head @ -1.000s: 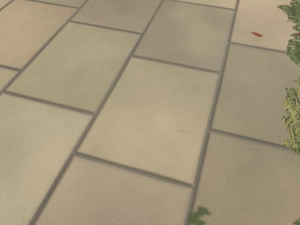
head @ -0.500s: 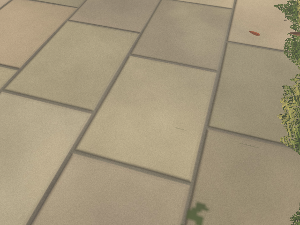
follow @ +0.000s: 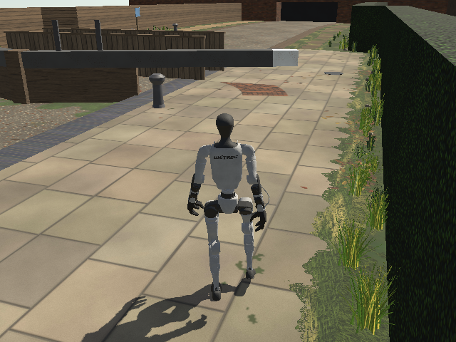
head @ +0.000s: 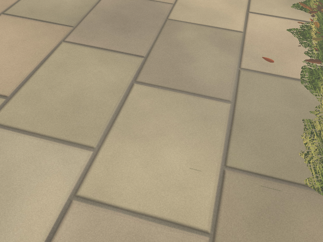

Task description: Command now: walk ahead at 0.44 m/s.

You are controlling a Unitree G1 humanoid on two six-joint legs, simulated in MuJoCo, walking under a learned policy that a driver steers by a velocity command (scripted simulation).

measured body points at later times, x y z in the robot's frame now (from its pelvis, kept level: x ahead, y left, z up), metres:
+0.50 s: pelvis +0.28 -0.05 -0.01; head +0.32 -0.06 +0.44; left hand +0.35 +0.21 -0.14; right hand +0.36 -0.32 -0.15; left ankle +0.27 +0.10 -0.65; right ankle +0.33 -0.14 -0.75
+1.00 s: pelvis +0.41 -0.01 -0.01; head +0.45 +0.03 +0.44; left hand +0.49 +0.30 -0.14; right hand +0.62 -0.24 -0.11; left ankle +0.46 +0.09 -0.75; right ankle +0.45 -0.17 -0.67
